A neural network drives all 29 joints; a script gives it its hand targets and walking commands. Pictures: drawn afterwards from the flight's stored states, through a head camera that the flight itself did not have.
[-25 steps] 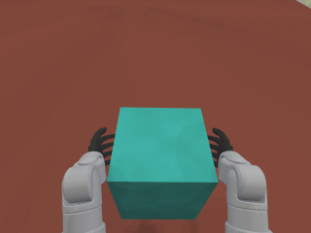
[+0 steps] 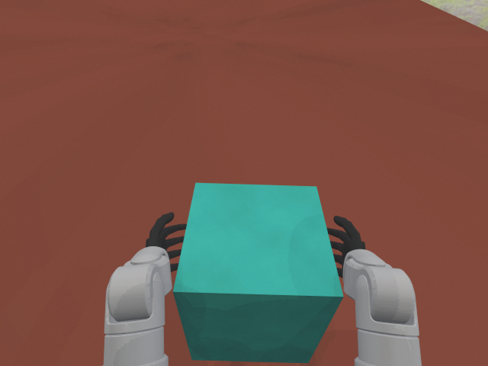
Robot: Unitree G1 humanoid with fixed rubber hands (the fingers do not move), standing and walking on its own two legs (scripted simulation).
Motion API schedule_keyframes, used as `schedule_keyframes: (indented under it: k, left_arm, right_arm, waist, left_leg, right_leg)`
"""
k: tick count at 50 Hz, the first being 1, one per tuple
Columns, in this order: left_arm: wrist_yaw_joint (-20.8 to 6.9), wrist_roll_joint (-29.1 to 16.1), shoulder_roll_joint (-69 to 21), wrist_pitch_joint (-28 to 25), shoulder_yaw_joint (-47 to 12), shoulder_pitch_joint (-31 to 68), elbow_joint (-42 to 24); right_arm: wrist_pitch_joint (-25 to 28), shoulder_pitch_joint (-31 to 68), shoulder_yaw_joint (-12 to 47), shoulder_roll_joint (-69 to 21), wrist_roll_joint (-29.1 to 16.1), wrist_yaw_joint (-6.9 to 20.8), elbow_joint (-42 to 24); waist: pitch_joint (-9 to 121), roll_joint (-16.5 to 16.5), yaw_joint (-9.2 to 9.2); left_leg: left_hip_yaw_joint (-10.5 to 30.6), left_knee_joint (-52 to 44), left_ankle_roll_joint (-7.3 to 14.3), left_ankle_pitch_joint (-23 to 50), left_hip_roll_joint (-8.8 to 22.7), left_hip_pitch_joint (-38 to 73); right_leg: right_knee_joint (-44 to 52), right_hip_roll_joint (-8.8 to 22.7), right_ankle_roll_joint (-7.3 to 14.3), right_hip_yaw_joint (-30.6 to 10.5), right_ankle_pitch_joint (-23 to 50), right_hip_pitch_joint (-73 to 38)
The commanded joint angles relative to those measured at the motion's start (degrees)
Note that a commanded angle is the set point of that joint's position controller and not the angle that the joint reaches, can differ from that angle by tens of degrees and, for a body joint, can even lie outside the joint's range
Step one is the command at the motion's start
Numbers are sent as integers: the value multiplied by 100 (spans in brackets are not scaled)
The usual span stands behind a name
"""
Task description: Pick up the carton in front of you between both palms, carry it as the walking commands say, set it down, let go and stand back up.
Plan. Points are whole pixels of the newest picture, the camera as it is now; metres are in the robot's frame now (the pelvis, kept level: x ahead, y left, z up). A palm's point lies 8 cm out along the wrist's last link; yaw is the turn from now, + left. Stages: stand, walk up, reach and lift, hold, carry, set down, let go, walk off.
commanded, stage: carry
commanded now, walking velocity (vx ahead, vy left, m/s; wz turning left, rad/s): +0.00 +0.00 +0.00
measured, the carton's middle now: (253, 274) +0.28 +0.00 +0.00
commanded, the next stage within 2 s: hold in 0.94 s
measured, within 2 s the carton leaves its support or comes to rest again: neither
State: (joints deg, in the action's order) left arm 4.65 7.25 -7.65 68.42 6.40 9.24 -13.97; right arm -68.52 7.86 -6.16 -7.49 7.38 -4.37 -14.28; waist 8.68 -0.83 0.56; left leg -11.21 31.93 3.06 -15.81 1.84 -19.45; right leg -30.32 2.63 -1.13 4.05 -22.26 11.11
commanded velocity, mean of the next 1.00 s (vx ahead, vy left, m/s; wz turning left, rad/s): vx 0.00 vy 0.00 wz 0.00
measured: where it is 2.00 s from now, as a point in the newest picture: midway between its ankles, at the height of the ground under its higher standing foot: outside the picture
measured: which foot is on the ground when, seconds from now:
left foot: down 0.00-1.00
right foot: down 0.00-1.00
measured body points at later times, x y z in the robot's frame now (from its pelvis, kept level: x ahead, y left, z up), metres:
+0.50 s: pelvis -0.03 -0.01 +0.00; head -0.07 +0.00 +0.45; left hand +0.25 +0.14 +0.04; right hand +0.25 -0.16 +0.04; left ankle +0.01 +0.08 -0.73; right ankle -0.07 -0.12 -0.73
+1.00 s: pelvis -0.05 -0.01 +0.01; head -0.07 +0.00 +0.46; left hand +0.24 +0.14 +0.03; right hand +0.24 -0.16 +0.03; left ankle +0.01 +0.08 -0.73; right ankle -0.07 -0.12 -0.73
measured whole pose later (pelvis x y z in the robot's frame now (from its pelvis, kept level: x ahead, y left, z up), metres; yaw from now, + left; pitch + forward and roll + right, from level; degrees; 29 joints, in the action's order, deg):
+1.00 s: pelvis -0.05 -0.01 +0.01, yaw +0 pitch +0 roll +0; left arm 1.4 13.0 -8.1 42.0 9.3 11.9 8.9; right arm -41.5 10.2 -9.3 -7.8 13.4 -0.9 9.0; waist 2.8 -1.2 0.0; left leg -10.3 26.6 2.8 -8.5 2.4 -17.7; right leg -28.7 1.4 0.5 4.6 -17.3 11.0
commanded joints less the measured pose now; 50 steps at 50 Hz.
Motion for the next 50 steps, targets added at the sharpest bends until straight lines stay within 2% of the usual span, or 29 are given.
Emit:
schedule_keyframes:
  k: [1, 7, 13, 18, 24, 27, 30, 34, 38, 41, 47, 48, 49, 50]
  left_arm:
    - [-1554, -2183, -5334, -234, -4058, 2368, -101]
    - [-1548, -1979, -5139, -740, -4038, 2395, 11]
    - [-1520, -1628, -4784, -1222, -3722, 2195, 370]
    - [-1492, -1182, -4592, -1784, -3252, 2319, 978]
    - [-1536, -737, -4739, -2541, -2634, 2704, 1959]
    - [-1586, -583, -4895, -2914, -2401, 2938, 2385]
    - [-1629, -566, -5117, -3176, -2400, 3120, 2546]
    - [-1649, -641, -5293, -3221, -2588, 3113, 2442]
    - [-1625, -814, -5315, -2993, -2892, 2812, 2084]
    - [-1598, -805, -5168, -2853, -2853, 2627, 2021]
    - [-1590, -777, -5068, -2874, -2792, 2706, 2008]
    - [-1619, -828, -5182, -2828, -2777, 2391, 1790]
    - [-1589, -895, -5117, -2894, -2824, 2478, 1600]
    - [-1569, -778, -5041, -2889, -2742, 2496, 1612]
  right_arm:
    - [254, 2590, 4134, -5277, -2199, 1496, -254]
    - [759, 2507, 4036, -5091, -1937, 1507, -38]
    - [1235, 2271, 3717, -4729, -1542, 1450, 334]
    - [1793, 2379, 3181, -4505, -1088, 1424, 908]
    - [2539, 2790, 2617, -4667, -680, 1481, 1834]
    - [2925, 3010, 2387, -4810, -512, 1537, 2246]
    - [3199, 3178, 2389, -5030, -482, 1585, 2414]
    - [3253, 3172, 2555, -5202, -546, 1611, 2349]
    - [3037, 2927, 2867, -5231, -744, 1597, 1984]
    - [2893, 2778, 2843, -5039, -731, 1570, 1870]
    - [2894, 2819, 2777, -4978, -717, 1553, 1894]
    - [2924, 2611, 2745, -5290, -774, 1593, 1875]
    - [3006, 2677, 2732, -5193, -847, 1578, 1697]
    - [3011, 2555, 2698, -5162, -694, 1553, 1850]
  waist:
    - [1235, -9, -31]
    - [1116, 53, -52]
    - [981, 54, -64]
    - [816, 83, -63]
    - [769, 44, -67]
    - [835, 73, -71]
    - [927, 81, -71]
    - [1040, 94, -67]
    - [1151, 104, -53]
    - [1134, 102, -49]
    - [999, 75, -44]
    - [525, -434, -104]
    - [631, -329, -48]
    - [757, -225, -51]
  left_leg:
    - [771, -83, -30, 2842, 717, 1105]
    - [816, -227, -37, 2427, 742, 1072]
    - [863, -442, -53, 2040, 766, 1026]
    - [895, -645, -76, 1580, 787, 947]
    - [918, -809, -103, 1112, 785, 886]
    - [940, -868, -113, 936, 783, 892]
    - [936, -883, -113, 836, 778, 906]
    - [945, -883, -99, 866, 784, 950]
    - [935, -816, -72, 1089, 795, 992]
    - [935, -770, -57, 1293, 804, 946]
    - [945, -769, -78, 1221, 787, 863]
    - [1651, -656, 12, 2355, -529, 2739]
    - [1742, -592, -8, 2604, -440, 2944]
    - [1809, -669, -44, 2689, -441, 3076]
  right_leg:
    - [157, 592, 196, -435, 3116, -44]
    - [293, 561, 236, -466, 2611, 30]
    - [440, 529, 279, -488, 2120, 135]
    - [594, 505, 306, -519, 1565, 274]
    - [673, 486, 357, -541, 1151, 376]
    - [674, 474, 383, -556, 1007, 405]
    - [678, 474, 403, -572, 954, 397]
    - [640, 473, 416, -578, 983, 382]
    - [577, 479, 403, -566, 1131, 339]
    - [536, 482, 392, -549, 1256, 320]
    - [578, 499, 388, -579, 1275, 365]
    - [905, -575, 398, -1195, 2199, 514]
    - [917, -567, 416, -1237, 2326, 641]
    - [921, -534, 412, -1282, 2495, 525]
